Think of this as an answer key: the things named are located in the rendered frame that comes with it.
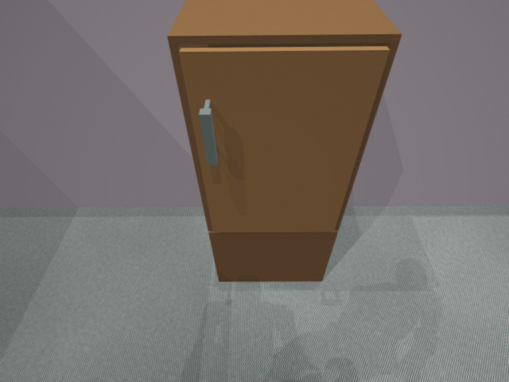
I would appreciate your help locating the handle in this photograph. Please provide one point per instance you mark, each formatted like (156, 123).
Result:
(208, 133)

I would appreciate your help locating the cupboard door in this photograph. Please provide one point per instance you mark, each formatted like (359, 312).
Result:
(288, 122)

